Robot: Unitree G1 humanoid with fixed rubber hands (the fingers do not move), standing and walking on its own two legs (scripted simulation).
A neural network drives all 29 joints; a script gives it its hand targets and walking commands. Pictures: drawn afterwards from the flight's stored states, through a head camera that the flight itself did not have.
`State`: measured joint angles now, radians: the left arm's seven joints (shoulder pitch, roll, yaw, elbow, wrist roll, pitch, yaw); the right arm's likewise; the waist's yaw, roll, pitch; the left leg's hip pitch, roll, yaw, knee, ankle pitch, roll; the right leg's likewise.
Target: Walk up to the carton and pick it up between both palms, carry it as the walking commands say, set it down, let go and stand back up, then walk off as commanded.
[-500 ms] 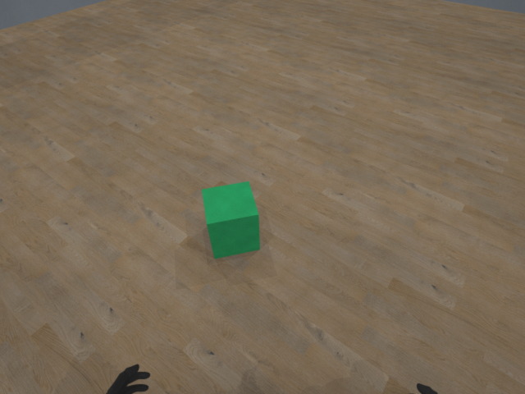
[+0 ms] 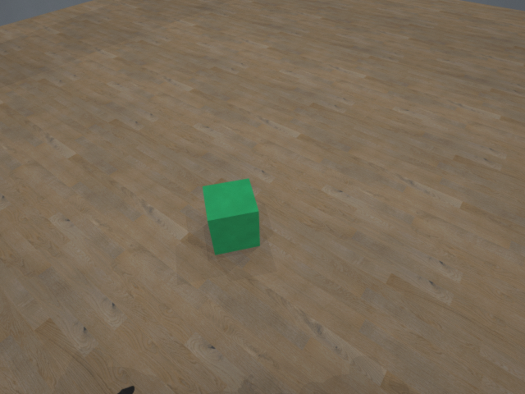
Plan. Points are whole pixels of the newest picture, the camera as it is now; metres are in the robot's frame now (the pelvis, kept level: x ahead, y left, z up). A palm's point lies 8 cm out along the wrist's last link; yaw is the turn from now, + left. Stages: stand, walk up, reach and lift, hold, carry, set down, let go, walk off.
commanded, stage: stand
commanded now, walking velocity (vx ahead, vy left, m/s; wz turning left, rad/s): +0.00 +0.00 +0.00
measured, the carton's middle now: (231, 216) +0.96 +0.19 -0.64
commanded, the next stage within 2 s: walk up in 0.16 s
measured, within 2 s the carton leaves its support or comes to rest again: neither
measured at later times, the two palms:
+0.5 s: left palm out of the picture +0.08 +0.29 -0.10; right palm out of the picture +0.08 -0.26 -0.11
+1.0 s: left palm out of the picture +0.15 +0.36 -0.10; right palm out of the picture +0.11 -0.25 -0.11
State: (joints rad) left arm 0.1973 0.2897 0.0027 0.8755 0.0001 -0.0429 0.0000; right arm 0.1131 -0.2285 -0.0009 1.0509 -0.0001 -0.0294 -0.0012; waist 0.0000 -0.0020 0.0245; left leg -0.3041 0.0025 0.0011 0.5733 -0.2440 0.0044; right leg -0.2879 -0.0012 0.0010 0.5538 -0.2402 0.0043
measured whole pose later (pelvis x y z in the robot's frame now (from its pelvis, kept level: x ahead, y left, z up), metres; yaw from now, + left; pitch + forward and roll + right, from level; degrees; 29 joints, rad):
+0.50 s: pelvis -0.01 +0.01 +0.01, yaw +1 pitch -2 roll +0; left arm 0.22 0.32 0.03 0.91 0.00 -0.07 0.00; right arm 0.19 -0.27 -0.01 1.00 0.00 -0.03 0.03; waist 0.00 0.00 -0.02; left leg -0.35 0.00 0.00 0.72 -0.34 0.00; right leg -0.25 -0.02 0.00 0.50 -0.30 -0.03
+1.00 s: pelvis +0.08 +0.04 +0.00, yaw +3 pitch +0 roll +1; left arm 0.22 0.41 0.05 0.91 0.00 -0.07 -0.05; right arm 0.41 -0.34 -0.04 0.87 0.00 -0.06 0.06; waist 0.00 -0.03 -0.02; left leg -0.25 -0.01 0.01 0.60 -0.35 0.03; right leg -0.44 -0.04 -0.01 0.61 -0.29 -0.01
